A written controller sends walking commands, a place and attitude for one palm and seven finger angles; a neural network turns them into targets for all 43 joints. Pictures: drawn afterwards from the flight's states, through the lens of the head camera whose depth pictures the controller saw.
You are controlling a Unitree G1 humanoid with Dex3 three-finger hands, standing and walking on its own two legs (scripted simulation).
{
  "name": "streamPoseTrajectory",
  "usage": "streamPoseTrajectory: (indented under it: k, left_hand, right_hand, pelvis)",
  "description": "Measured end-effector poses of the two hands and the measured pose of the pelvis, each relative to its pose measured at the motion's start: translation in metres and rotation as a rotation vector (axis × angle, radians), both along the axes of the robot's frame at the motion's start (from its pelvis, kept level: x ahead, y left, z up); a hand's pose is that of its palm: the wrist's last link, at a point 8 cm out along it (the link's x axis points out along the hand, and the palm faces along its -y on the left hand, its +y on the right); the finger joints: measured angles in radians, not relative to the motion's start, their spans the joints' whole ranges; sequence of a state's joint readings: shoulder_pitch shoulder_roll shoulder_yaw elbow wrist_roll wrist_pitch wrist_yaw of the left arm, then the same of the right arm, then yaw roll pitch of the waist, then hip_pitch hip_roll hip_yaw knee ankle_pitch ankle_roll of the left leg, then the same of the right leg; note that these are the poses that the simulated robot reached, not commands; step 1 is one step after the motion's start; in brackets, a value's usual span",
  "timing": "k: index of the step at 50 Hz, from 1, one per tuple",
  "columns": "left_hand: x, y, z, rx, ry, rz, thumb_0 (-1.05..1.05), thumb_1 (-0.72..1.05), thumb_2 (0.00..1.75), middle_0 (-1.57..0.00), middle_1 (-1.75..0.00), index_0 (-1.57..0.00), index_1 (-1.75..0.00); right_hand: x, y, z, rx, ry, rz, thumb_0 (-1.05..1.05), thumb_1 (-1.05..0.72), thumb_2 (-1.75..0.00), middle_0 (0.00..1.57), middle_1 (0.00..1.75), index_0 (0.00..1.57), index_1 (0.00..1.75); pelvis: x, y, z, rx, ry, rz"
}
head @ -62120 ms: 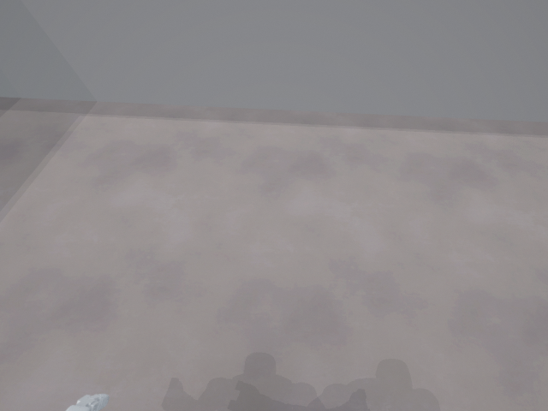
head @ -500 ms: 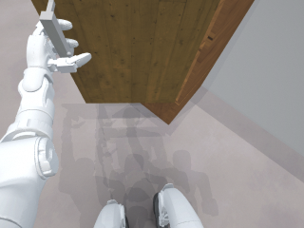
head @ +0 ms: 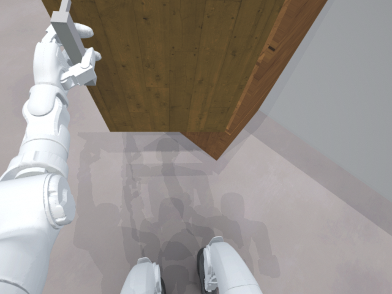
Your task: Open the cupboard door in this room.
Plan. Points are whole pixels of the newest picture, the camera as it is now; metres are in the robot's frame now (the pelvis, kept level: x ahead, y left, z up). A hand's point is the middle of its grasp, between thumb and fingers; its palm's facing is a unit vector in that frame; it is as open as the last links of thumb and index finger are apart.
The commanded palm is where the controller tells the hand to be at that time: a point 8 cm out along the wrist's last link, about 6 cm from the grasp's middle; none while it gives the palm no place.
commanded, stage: pull the door open along its arc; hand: left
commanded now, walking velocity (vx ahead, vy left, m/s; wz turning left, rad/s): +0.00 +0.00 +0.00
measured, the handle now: (79, 45) +0.59 +0.16 +0.07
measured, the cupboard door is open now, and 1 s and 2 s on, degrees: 41 79 79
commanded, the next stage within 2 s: open thumb and fingers to let go in 0.86 s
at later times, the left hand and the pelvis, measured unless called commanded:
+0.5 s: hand (104, 132) +0.40 +0.11 +0.07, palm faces -0.01 -1.00 +0.04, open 6.3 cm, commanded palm +0.34 +0.18 +0.07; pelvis +0.02 +0.00 +0.03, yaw -2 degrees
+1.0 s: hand (152, 177) +0.32 +0.04 +0.07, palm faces +0.38 -0.92 +0.00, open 6.3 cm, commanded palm +0.27 +0.09 +0.07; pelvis +0.01 -0.05 +0.03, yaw +3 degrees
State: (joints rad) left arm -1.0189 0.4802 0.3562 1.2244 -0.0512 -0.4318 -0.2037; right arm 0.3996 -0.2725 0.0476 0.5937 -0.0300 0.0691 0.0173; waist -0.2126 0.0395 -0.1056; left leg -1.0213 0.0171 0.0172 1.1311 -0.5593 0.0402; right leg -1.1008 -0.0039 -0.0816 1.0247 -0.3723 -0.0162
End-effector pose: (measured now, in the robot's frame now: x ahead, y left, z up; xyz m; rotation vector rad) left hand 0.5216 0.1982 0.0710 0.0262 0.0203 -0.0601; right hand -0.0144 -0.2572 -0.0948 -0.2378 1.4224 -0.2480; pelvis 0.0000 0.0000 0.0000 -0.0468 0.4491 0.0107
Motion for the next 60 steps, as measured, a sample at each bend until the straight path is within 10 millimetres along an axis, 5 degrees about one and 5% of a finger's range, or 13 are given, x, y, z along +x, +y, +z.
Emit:
streamPoseTrajectory:
  k: [8, 16, 22, 30, 39, 46, 54, 60]
  left_hand:
    - [-0.01, -0.001, 0.0, -0.003, -0.003, 0.001, 0.01, 0.71, 0.79, -0.37, -1.35, -0.34, -1.35]
    - [-0.051, -0.003, -0.001, -0.003, -0.013, -0.017, 0.0, 0.69, 0.73, -0.37, -1.35, -0.34, -1.35]
    - [-0.109, -0.017, -0.002, -0.033, -0.024, -0.023, 0.01, 0.68, 0.71, -0.34, -1.33, -0.33, -1.34]
    - [-0.187, -0.059, -0.002, -0.076, -0.043, 0.191, 0.01, 0.65, 0.7, -0.35, -1.33, -0.35, -1.3]
    - [-0.233, -0.097, 0.002, -0.046, -0.018, 0.359, 0.02, 0.63, 0.72, -0.36, -1.29, -0.36, -1.3]
    - [-0.244, -0.111, 0.003, -0.022, -0.013, 0.428, 0.02, 0.64, 0.75, -0.35, -1.29, -0.34, -1.32]
    - [-0.244, -0.116, 0.002, -0.003, -0.039, 0.454, 0.01, 0.65, 0.78, -0.34, -1.31, -0.32, -1.32]
    - [-0.245, -0.114, 0.003, 0.002, -0.032, 0.432, 0.01, 0.5, 0.73, -0.34, -1.3, -0.32, -1.3]
  right_hand:
    - [0.002, 0.003, 0.002, 0.019, -0.015, -0.025, 0.0, -0.9, -0.9, 0.2, 0.3, 0.2, 0.3]
    - [0.029, 0.006, 0.01, 0.055, -0.097, -0.037, 0.01, -0.9, -0.9, 0.2, 0.3, 0.2, 0.3]
    - [0.077, 0.006, 0.019, 0.082, -0.238, 0.001, 0.01, -0.9, -0.9, 0.2, 0.3, 0.2, 0.3]
    - [0.163, 0.016, 0.026, 0.118, -0.447, 0.15, 0.01, -0.91, -0.9, 0.2, 0.3, 0.2, 0.3]
    - [0.224, 0.036, 0.037, 0.174, -0.596, 0.252, 0.01, -0.91, -0.9, 0.2, 0.3, 0.2, 0.3]
    - [0.222, 0.03, 0.033, 0.186, -0.598, 0.278, 0.01, -0.9, -0.9, 0.2, 0.3, 0.2, 0.3]
    - [0.191, 0.0, 0.013, 0.15, -0.521, 0.27, 0.01, -0.9, -0.9, 0.2, 0.3, 0.2, 0.3]
    - [0.166, -0.017, 0.008, 0.126, -0.49, 0.231, 0.01, -0.9, -0.9, 0.2, 0.3, 0.2, 0.3]
  pelvis:
    - [0.003, 0.002, 0.005, 0.006, -0.012, -0.02]
    - [0.013, 0.002, 0.017, 0.018, -0.05, -0.039]
    - [0.021, 0.002, 0.027, 0.024, -0.087, -0.045]
    - [0.021, -0.004, 0.028, 0.039, -0.144, -0.032]
    - [0.017, -0.023, 0.028, 0.057, -0.202, -0.005]
    - [0.016, -0.039, 0.028, 0.064, -0.215, 0.023]
    - [0.007, -0.049, 0.022, 0.074, -0.208, 0.041]
    - [0.0, -0.052, 0.023, 0.08, -0.215, 0.036]
